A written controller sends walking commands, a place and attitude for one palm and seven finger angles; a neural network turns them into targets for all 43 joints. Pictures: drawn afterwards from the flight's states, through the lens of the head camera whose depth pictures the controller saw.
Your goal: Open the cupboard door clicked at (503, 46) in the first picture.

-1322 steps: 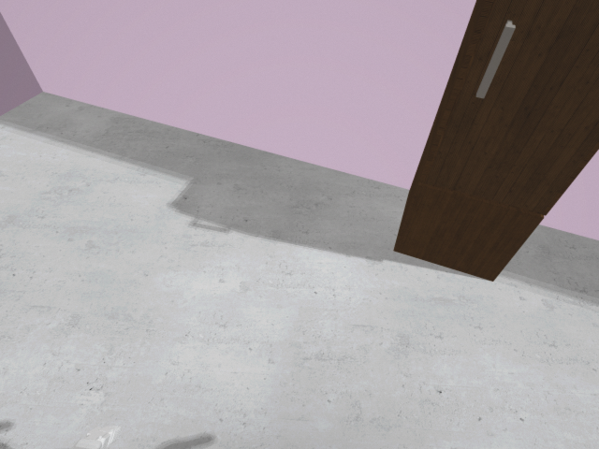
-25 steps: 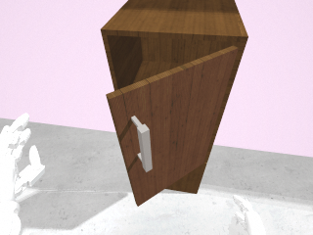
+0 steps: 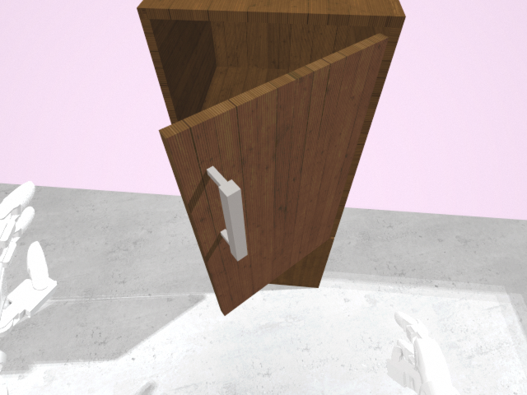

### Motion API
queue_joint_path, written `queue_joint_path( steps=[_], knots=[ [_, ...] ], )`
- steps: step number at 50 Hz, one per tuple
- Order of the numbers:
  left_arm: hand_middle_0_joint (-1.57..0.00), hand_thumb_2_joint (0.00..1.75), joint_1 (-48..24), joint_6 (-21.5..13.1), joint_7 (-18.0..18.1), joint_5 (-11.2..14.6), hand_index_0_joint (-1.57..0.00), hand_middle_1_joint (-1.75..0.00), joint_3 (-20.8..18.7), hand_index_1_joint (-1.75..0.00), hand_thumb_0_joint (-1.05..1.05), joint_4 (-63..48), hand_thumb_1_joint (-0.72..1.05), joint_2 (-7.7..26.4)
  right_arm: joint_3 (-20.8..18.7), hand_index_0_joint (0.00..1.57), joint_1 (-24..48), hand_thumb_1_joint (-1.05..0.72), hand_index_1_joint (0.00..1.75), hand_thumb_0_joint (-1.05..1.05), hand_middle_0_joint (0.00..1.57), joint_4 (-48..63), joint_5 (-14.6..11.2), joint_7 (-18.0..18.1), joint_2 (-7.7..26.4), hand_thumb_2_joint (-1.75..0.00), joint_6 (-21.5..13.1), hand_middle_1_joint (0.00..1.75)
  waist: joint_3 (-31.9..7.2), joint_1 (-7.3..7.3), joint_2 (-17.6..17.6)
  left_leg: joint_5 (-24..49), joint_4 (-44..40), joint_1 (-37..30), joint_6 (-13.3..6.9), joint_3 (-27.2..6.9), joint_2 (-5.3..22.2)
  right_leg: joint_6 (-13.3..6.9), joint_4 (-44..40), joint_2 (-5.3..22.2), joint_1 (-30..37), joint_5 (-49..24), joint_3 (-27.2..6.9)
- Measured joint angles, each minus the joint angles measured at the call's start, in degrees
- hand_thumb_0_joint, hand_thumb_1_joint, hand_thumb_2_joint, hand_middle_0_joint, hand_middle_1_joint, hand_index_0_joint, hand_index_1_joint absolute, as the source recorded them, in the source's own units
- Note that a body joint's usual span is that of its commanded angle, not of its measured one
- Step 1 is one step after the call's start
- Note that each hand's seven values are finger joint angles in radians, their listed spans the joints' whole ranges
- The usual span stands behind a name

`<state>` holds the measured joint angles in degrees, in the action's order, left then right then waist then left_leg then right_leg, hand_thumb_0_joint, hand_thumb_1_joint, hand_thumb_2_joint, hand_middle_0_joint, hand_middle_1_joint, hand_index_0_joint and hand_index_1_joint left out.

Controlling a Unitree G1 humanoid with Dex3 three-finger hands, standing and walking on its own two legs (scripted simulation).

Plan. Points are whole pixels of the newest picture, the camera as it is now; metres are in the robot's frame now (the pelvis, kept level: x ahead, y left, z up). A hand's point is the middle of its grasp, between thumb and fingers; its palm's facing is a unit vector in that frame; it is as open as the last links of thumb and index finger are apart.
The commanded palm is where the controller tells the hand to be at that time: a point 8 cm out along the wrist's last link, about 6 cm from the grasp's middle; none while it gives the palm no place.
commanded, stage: step back with the hand held close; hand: left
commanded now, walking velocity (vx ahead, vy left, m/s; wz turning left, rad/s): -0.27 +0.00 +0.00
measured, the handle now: (227, 217) +0.34 +0.08 +0.09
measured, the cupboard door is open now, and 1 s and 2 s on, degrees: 43 43 43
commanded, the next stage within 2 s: stop stepping back and stand still in 0.94 s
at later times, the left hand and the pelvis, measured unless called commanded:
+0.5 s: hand out of the picture +0.12 +0.27 +0.15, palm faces +0.41 -0.79 -0.45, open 7.4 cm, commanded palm +0.05 +0.32 +0.17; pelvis -0.09 +0.02 -0.02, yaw +0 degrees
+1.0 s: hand out of the picture +0.04 +0.24 +0.16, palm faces +0.32 -0.78 -0.53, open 7.4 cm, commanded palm -0.04 +0.28 +0.17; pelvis -0.18 -0.01 -0.01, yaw -1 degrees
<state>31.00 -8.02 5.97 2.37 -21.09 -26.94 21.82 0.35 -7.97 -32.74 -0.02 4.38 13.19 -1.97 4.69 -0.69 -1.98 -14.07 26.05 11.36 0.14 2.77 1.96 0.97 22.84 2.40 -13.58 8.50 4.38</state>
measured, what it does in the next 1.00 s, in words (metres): walks backwards: right foot, then left foot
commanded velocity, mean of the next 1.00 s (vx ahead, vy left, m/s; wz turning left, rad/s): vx -0.34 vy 0.00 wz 0.00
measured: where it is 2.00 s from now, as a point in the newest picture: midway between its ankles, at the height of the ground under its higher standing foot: outside the picture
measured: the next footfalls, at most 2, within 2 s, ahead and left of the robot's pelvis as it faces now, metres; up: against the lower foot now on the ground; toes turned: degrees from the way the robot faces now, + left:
right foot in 0.76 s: -0.19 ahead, -0.12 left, +0.00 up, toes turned -1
left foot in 0.96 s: -0.10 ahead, +0.08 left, +0.00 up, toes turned +1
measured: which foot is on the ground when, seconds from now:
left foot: down 0.00-0.78, up 0.80-0.94, down 0.96-1.00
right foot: down 0.00-0.48, up 0.50-0.74, down 0.76-0.98, up 1.00-1.00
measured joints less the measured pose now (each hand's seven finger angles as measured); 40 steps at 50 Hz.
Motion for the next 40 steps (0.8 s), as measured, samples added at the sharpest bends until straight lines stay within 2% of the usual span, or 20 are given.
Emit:
queue_joint_path(
  steps=[4, 9, 14, 19, 22, 24, 25, 28, 30, 32, 35, 38, 40],
  knots=[
    [-0.22, 0.90, 2.83, -0.31, 0.17, -0.02, -0.21, -0.30, -0.59, -0.30, 0.02, -2.85, 0.89, 1.85, -0.94, 0.20, -0.54, -0.90, 0.30, 0.01, 0.20, 0.59, -0.34, 0.43, -0.17, -0.90, 0.77, 0.29, 0.24, 0.19, 1.31, 0.14, 1.72, 2.26, -0.44, 0.39, -0.60, 0.34, 2.26, 0.70, -2.61, 0.02, -0.52],
    [-0.22, 0.90, 2.49, -1.54, 1.27, -0.21, -0.21, -0.30, -3.13, -0.30, 0.02, -4.26, 0.89, 3.40, -1.00, 0.20, -1.38, -0.90, 0.30, 0.01, 0.20, 0.91, -0.41, 0.76, -0.79, -0.90, 0.29, 0.29, 0.41, -0.27, 2.73, 0.60, 3.83, 4.68, -0.87, 0.52, -1.15, 0.51, 4.72, 1.37, -5.17, -0.30, -0.81],
    [-0.22, 0.90, 0.81, -2.85, 2.14, -0.95, -0.21, -0.30, -4.24, -0.30, 0.02, -3.94, 0.89, 2.50, -0.29, 0.20, -2.07, -0.90, 0.30, 0.01, 0.20, 1.33, -0.42, 0.52, -1.36, -0.90, -1.01, 0.29, 0.37, -0.60, 3.15, 0.78, 6.71, 7.30, -1.08, 0.35, -1.25, 0.37, 7.39, 1.63, -7.61, -0.52, -0.78],
    [-0.22, 0.90, -0.40, -3.57, 2.69, -1.49, -0.21, -0.30, -3.12, -0.30, 0.02, -3.88, 0.89, 0.51, 0.13, 0.20, -2.51, -0.90, 0.30, 0.01, 0.21, 0.80, -0.29, 0.21, -1.11, -0.90, -2.19, 0.30, 0.12, -0.61, 2.58, -3.13, 11.76, 11.14, -1.23, -0.46, -0.89, 0.00, 8.53, 1.14, -9.74, -1.39, -0.42],
    [-0.22, 0.90, -0.65, -3.72, 3.16, -1.28, -0.21, -0.30, -2.53, -0.30, 0.02, -5.23, 0.89, 0.58, 0.30, 0.20, -2.33, -0.90, 0.30, 0.01, 0.21, -0.41, 0.01, 0.36, -0.96, -0.90, -2.29, 0.30, 0.48, -0.34, 3.27, -4.11, 13.61, 12.53, -1.15, -0.78, -1.28, 0.05, 9.35, 1.20, -10.82, -1.91, -0.71],
    [-0.22, 0.90, -0.90, -3.85, 3.33, -1.19, -0.21, -0.30, -2.52, -0.30, 0.02, -5.85, 0.89, 1.06, 0.39, 0.20, -2.59, -0.90, 0.30, 0.01, 0.21, -0.72, 0.18, 0.74, -0.97, -0.90, -2.21, 0.30, 0.77, 0.01, 3.56, -0.73, 13.07, 12.70, -1.60, -0.74, -1.20, 0.19, 10.86, 1.16, -11.58, 0.85, -0.73],
    [-0.22, 0.90, -1.08, -3.96, 3.38, -1.30, -0.21, -0.30, -2.70, -0.30, 0.02, -5.88, 0.89, 1.36, 0.34, 0.20, -2.91, -0.90, 0.30, 0.01, 0.21, -0.61, 0.29, 1.00, -1.03, -0.90, -2.31, 0.30, 0.87, 0.34, 3.22, 1.48, 12.60, 12.82, -1.96, -1.01, -0.90, 0.46, 12.66, 0.54, -12.16, 4.69, -1.02],
    [-0.22, 0.90, -2.28, -4.05, 3.56, -2.09, -0.21, -0.30, -3.89, -0.30, 0.02, -5.01, 0.88, 2.79, -0.27, 0.20, -4.40, -0.90, 0.30, 0.01, 0.21, -0.99, 0.41, 1.08, -2.48, -0.90, -3.22, 0.29, 0.75, 1.63, 2.37, 3.50, 10.40, 12.86, -2.23, -3.17, -0.59, 0.60, 27.11, -2.77, -13.11, 12.62, -3.46],
    [-0.22, 0.90, -2.00, -4.25, 3.82, -2.03, -0.21, -0.30, -5.11, -0.30, 0.02, -5.04, 0.88, 3.65, -0.20, 0.20, -5.46, -0.90, 0.30, 0.01, 0.21, -1.60, 0.22, 0.52, -3.53, -0.90, -3.91, 0.29, -0.50, 1.81, 2.22, 5.42, 7.44, 12.96, -1.95, -4.30, -0.26, 0.42, 31.58, -4.48, -11.20, 15.31, -3.76],
    [-0.22, 0.90, -0.45, -4.42, 4.22, -1.44, -0.21, -0.30, -6.31, -0.30, 0.02, -5.78, 0.89, 3.96, 0.10, 0.20, -5.94, -0.90, 0.30, 0.01, 0.21, -2.24, 0.22, -0.25, -4.28, -0.90, -4.75, 0.29, -2.04, 1.45, 2.55, 7.76, 4.15, 13.19, -1.44, -4.34, 0.09, 0.21, 29.55, -4.91, -7.66, 17.44, -3.32],
    [-0.21, 0.90, 1.73, -3.91, 4.23, -0.32, -0.21, -0.30, -6.44, -0.30, 0.02, -6.93, 0.89, 3.42, 0.61, 0.20, -5.29, -0.90, 0.30, 0.01, 0.21, -2.70, 0.54, -1.13, -4.62, -0.90, -5.71, 0.30, -3.64, 0.60, 2.95, 11.17, -0.42, 13.98, -0.84, -3.48, 0.41, -0.34, 20.05, -4.78, -1.26, 19.06, -2.73],
    [-0.21, 0.90, 1.68, -3.48, 3.28, 0.53, -0.21, -0.30, -5.16, -0.30, 0.02, -7.24, 0.89, 3.33, 1.06, 0.20, -2.92, -0.90, 0.30, 0.01, 0.21, -2.44, 0.72, -1.64, -4.03, -0.90, -6.14, 0.30, -3.51, -0.48, 3.49, 14.18, -2.72, 15.97, -0.16, -2.16, 0.01, -1.29, 5.63, -4.10, 5.22, 12.26, -2.92],
    [-0.21, 0.90, 0.82, -3.85, 2.19, 0.69, -0.21, -0.30, -3.70, -0.30, 0.02, -6.66, 0.89, 2.83, 1.07, 0.20, -0.01, -0.90, 0.30, 0.01, 0.21, -2.92, 0.55, -1.67, -2.90, -0.90, -5.48, 0.30, -1.79, -1.12, 1.87, 12.81, -0.71, 17.66, 0.26, -2.07, 1.13, -2.21, 2.57, -5.19, 5.72, 13.42, -3.32]
  ],
)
